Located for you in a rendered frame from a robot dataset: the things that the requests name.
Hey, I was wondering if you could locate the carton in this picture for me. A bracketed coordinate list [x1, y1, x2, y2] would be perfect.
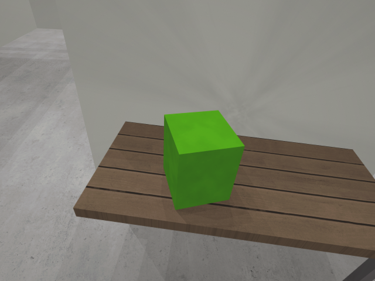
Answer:
[163, 110, 245, 210]

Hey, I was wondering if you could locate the table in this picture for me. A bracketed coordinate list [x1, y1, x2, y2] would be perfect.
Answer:
[73, 122, 375, 281]

